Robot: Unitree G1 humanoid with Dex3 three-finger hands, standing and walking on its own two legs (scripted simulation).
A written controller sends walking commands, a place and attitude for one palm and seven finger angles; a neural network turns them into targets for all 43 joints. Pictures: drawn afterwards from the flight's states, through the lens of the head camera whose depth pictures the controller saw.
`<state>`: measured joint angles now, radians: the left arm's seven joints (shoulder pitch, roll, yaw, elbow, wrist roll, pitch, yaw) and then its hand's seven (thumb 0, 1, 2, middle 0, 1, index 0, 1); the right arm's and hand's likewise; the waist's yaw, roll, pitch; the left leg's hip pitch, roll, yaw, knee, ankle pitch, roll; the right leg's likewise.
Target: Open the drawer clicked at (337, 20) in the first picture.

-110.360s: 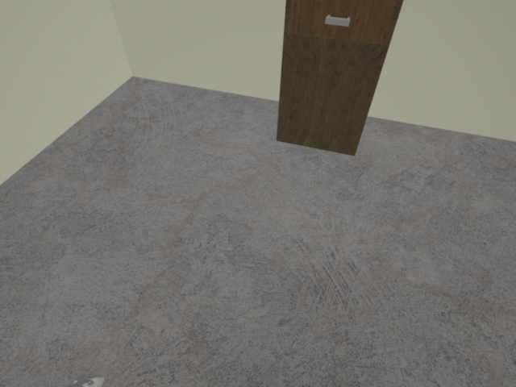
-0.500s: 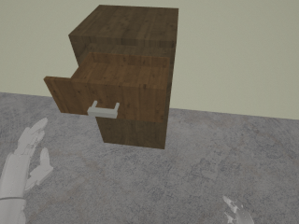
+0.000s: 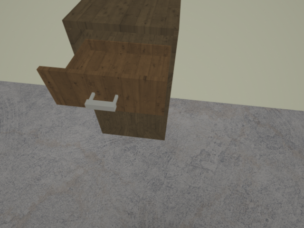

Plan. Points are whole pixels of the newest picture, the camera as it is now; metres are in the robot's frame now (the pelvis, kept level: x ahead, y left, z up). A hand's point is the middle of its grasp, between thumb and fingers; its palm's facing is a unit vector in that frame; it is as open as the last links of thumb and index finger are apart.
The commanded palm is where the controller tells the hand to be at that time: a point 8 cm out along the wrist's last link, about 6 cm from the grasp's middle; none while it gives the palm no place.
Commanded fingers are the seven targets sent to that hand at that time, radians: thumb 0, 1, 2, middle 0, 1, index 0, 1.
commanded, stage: let the arm hang, fingers relaxed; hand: left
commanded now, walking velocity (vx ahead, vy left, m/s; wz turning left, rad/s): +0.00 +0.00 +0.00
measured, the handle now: (102, 100) +0.51 +0.22 -0.02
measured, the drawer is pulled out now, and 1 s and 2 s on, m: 0.29 0.29 0.29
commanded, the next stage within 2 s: look to check the result in 0.54 s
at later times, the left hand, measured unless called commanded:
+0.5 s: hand out of the picture +0.01 +0.17 -0.18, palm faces +0.04 -0.98 -0.19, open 7.3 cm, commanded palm none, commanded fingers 0.00 0.90 0.90 -0.20 -0.30 -0.20 -0.30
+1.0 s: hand out of the picture +0.01 +0.16 -0.17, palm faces +0.04 -0.98 -0.19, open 7.4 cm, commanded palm none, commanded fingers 0.00 0.90 0.90 -0.20 -0.30 -0.20 -0.30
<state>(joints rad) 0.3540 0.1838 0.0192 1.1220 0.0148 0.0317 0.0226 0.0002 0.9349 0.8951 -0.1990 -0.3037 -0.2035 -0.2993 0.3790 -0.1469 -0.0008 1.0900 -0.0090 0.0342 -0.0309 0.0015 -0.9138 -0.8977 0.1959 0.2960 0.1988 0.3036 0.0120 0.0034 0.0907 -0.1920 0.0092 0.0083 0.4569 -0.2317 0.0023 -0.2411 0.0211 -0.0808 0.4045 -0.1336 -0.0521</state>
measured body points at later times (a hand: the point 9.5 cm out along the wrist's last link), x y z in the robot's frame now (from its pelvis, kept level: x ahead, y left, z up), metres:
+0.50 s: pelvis +0.01 +0.00 +0.00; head +0.01 +0.00 +0.45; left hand +0.01 +0.22 -0.16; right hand -0.03 -0.19 -0.16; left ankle +0.01 +0.12 -0.74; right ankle +0.06 -0.09 -0.74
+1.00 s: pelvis +0.02 +0.00 +0.00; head +0.04 -0.01 +0.45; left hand +0.01 +0.22 -0.16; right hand -0.01 -0.20 -0.16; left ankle +0.01 +0.12 -0.74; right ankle +0.06 -0.09 -0.74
